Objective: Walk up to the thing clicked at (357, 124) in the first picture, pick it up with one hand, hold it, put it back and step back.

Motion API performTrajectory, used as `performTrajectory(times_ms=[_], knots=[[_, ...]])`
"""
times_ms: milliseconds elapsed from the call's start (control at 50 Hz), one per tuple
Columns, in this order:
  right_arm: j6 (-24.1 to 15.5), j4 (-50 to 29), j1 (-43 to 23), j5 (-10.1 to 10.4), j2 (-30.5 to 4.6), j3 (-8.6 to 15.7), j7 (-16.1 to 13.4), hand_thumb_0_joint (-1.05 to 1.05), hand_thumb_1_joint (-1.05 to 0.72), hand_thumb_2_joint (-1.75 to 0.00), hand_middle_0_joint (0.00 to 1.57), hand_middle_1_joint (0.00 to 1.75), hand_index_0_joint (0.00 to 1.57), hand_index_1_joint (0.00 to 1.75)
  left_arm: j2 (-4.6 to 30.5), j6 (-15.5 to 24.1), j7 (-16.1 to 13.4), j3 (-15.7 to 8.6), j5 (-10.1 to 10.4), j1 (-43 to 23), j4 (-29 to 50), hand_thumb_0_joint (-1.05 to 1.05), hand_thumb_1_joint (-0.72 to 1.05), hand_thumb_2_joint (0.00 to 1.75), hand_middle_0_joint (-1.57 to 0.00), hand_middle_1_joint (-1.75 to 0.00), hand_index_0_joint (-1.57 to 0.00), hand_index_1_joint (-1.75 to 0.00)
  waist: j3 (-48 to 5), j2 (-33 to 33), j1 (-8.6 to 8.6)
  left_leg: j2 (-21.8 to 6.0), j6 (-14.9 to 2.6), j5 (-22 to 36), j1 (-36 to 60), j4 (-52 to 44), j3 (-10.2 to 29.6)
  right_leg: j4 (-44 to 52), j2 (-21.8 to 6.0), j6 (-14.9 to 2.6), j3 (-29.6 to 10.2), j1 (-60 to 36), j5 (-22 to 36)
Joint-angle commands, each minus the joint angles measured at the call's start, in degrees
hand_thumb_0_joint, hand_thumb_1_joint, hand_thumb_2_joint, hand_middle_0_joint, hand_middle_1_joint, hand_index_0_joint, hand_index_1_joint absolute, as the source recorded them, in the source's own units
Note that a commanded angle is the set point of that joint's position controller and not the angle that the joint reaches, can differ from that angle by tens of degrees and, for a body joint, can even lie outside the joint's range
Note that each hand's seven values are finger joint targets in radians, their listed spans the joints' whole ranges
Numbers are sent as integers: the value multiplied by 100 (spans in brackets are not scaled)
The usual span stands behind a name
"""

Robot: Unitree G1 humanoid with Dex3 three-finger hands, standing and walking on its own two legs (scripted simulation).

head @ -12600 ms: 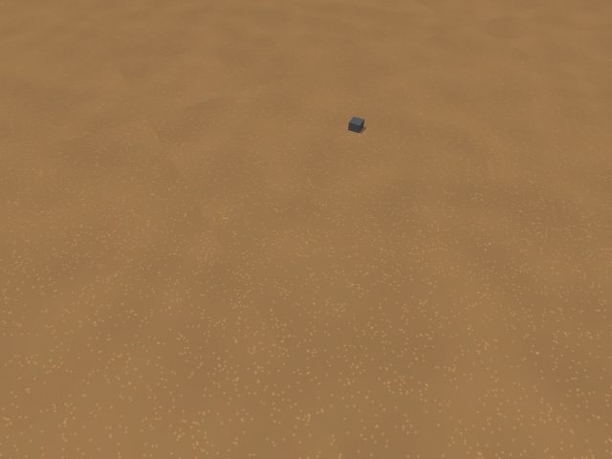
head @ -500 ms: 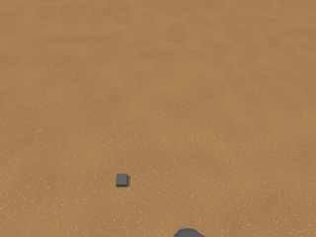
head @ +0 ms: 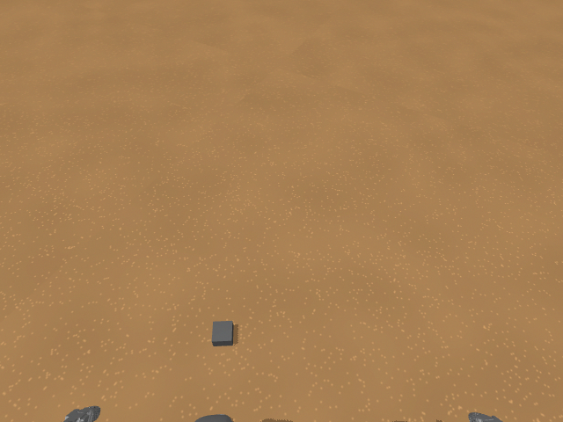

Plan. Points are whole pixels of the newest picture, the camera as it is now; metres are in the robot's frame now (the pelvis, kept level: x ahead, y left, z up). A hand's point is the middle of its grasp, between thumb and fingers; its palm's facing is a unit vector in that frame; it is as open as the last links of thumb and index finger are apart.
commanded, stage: stand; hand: left
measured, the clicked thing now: (222, 333) +0.49 +0.19 -0.73
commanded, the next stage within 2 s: none
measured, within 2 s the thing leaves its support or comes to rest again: neither
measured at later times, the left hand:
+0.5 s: hand out of the picture +0.11 +0.27 -0.14, palm faces -0.02 -0.94 -0.33, open 7.4 cm
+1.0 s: hand out of the picture +0.10 +0.27 -0.13, palm faces -0.02 -0.94 -0.33, open 7.4 cm
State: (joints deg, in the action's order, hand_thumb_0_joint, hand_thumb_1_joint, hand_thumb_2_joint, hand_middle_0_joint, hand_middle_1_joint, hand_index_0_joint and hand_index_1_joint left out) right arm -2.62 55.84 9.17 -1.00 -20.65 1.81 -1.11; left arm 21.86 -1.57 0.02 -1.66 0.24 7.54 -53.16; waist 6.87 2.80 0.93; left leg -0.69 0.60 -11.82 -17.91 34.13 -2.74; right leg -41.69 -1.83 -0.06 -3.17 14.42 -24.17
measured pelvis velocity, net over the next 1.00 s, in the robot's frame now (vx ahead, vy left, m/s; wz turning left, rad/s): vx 0.03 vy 0.02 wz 0.00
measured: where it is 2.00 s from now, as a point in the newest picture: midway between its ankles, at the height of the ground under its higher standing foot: outside the picture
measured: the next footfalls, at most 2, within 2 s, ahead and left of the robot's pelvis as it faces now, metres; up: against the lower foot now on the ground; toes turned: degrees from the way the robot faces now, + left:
none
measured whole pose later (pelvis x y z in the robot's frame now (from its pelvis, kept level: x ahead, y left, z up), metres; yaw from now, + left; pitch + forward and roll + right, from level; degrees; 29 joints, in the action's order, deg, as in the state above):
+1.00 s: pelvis +0.03 +0.02 +0.03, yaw +0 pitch -2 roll +0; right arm -0.7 65.6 3.7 -0.5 -19.6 0.6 1.0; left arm 20.1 0.6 0.2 -0.2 -0.6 6.5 -64.8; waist 3.4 0.5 -0.1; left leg -0.6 -0.5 -7.5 -9.8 19.4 -2.7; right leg -18.2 -2.2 2.5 -1.8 3.1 -13.0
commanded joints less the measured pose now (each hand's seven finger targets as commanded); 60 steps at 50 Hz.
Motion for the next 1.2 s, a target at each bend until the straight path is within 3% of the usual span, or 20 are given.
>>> performTrajectory(times_ms=[0, 20, 40, 60, 80, 100, 120, 160, 200, 300, 360, 420, 480, 520, 620, 780, 860, 940, 1020, 1180], knots=[[-6, -378, -800, -87, -1605, 382, -3, 0, -90, -90, 20, 30, 20, 30, 932, 114, -72, -188, 33, 435, 78, 0, 90, 90, -20, -30, -20, -30, -713, -1281, 228, -1607, -1068, -1565, -218, -1834, 2155, 239, -159, -120, -104, -272, -632], [63, -374, -950, -9, -1395, 329, 39, 0, -90, -90, 20, 30, 20, 30, 922, 195, -31, -200, -53, 501, -109, 0, 90, 90, -20, -30, -20, -30, -665, -1154, 260, -1182, -736, -1976, -526, -1797, 1546, 1016, -125, -134, 28, -748, -39], [96, -390, -958, 36, -1148, 253, 58, 0, -90, -90, 20, 30, 20, 30, 954, 270, -13, -194, -101, 444, -167, 0, 90, 90, -20, -30, -20, -30, -720, -800, 276, -735, -424, -1332, -384, -1331, 1105, 1643, -338, -175, -285, -798, 618], [102, -283, -753, 68, -1061, 229, 77, 0, -90, -90, 20, 30, 20, 30, 1145, 307, -12, -214, -144, 219, -179, 0, 90, 90, -20, -30, -20, -30, -640, -490, 61, -452, -237, -909, -36, -907, 870, 2097, -583, -288, -874, -369, 439], [94, -163, -600, 96, -1010, 214, 110, 0, -90, -90, 20, 30, 20, 30, 1243, 340, -17, -195, -162, -73, -121, 0, 90, 90, -20, -30, -20, -30, -681, -382, -120, -338, -161, -537, 540, -766, 681, 2441, -747, -354, -1111, 141, 52], [97, -36, -574, 97, -1071, 227, 140, 0, -90, -90, 20, 30, 20, 30, 1347, 352, -28, -188, -176, -412, -117, 0, 90, 90, -20, -30, -20, -30, -525, -385, -274, -358, -181, -646, 918, -936, 727, 2561, -695, -331, -1065, 637, -430], [84, 34, -482, 94, -1131, 218, 171, 0, -90, -90, 20, 30, 20, 30, 1297, 359, -12, -136, -161, -516, -143, 0, 90, 90, -20, -30, -20, -30, -505, -314, -350, -521, -236, -651, 1152, -1146, 862, 2438, -600, -287, -842, 757, -350], [33, 180, -556, 63, -1203, 221, 182, 0, -90, -90, 20, 30, 20, 30, 1074, 384, 10, -75, -71, -423, -304, 0, 90, 90, -20, -30, -20, -30, -457, -267, -229, -677, -286, -376, 1050, -1317, 1025, 2398, -406, -181, -463, 339, 288], [5, 269, -556, 40, -1154, 193, 175, 0, -90, -90, 20, 30, 20, 30, 1071, 433, 9, -61, -33, -389, -393, 0, 90, 90, -20, -30, -20, -30, -667, -56, -195, -665, -297, 529, 1055, -1251, 875, 2393, -486, -135, -443, -147, 1173], [-6, 411, -607, 55, -1179, 171, 142, 0, -90, -90, 20, 30, 20, 30, 1033, 429, -22, -52, -19, -273, -624, 0, 90, 90, -20, -30, -20, -30, -944, -187, -139, -708, -262, 1260, 1326, -1347, 764, 2344, -475, -82, -288, -560, 1978], [-6, 458, -752, 66, -1162, 148, 135, 0, -90, -90, 20, 30, 20, 30, 994, 402, -26, -37, -13, -251, -711, 0, 90, 90, -20, -30, -20, -30, -1007, -307, -98, -728, -230, 1367, 1440, -1394, 742, 2388, -481, -58, -255, -609, 2012], [34, 526, -795, 69, -1127, 131, 130, 0, -90, -90, 20, 30, 20, 30, 1027, 384, -37, -43, -34, -296, -766, 0, 90, 90, -20, -30, -20, -30, -836, -322, -105, -693, -191, 932, 1195, -1561, 740, 2502, -490, -25, -243, -637, 1670], [18, 523, -852, 68, -1130, 125, 115, 0, -90, -90, 20, 30, 20, 30, 1000, 367, -40, -44, -47, -306, -797, 0, 90, 90, -20, -30, -20, -30, -1016, -425, -87, -729, -195, 1362, 1356, -1584, 731, 2472, -487, -1, -161, -781, 1969], [23, 546, -863, 69, -1112, 113, 116, 0, -90, -90, 20, 30, 20, 30, 1032, 358, -40, -46, -48, -317, -838, 0, 90, 90, -20, -30, -20, -30, -913, -321, -103, -718, -185, 1186, 1363, -1622, 721, 2528, -498, -3, -181, -669, 1851], [28, 555, -919, 66, -1161, 117, 109, 0, -90, -90, 20, 30, 20, 30, 1002, 357, -44, -52, -52, -382, -824, 0, 90, 90, -20, -30, -20, -30, -1031, -391, -95, -743, -200, 1480, 1387, -1618, 699, 2551, -529, 24, -139, -830, 2063], [46, 593, -955, 60, -1161, 126, 112, 0, -90, -90, 20, 30, 20, 30, 1029, 327, -33, -69, -65, -425, -835, 0, 90, 90, -20, -30, -20, -30, -785, -338, -134, -708, -155, 800, 1361, -1774, 715, 2657, -526, -29, -166, -600, 1646], [45, 563, -972, 58, -1139, 123, 118, 0, -90, -90, 20, 30, 20, 30, 1002, 342, -35, -62, -76, -376, -821, 0, 90, 90, -20, -30, -20, -30, -934, -297, -126, -711, -176, 1045, 1438, -1716, 692, 2687, -548, -15, -164, -695, 1809], [64, 608, -909, 56, -1123, 114, 126, 0, -90, -90, 20, 30, 20, 30, 1024, 339, -35, -66, -75, -338, -824, 0, 90, 90, -20, -30, -20, -30, -833, -270, -130, -682, -167, 738, 1334, -1775, 706, 2718, -559, -24, -165, -647, 1643], [54, 604, -945, 59, -1117, 110, 123, 0, -90, -90, 20, 30, 20, 30, 1041, 348, -44, -61, -73, -330, -810, 0, 90, 90, -20, -30, -20, -30, -963, -237, -116, -709, -184, 1222, 1500, -1636, 688, 2699, -586, -34, -180, -688, 1905], [69, 644, -810, 57, -1154, 105, 111, 0, -90, -90, 20, 30, 20, 30, 1035, 347, -53, -54, -72, -294, -782, 0, 90, 90, -20, -30, -20, -30, -958, -273, -138, -709, -184, 1316, 1437, -1632, 651, 2710, -590, -23, -155, -798, 1985]])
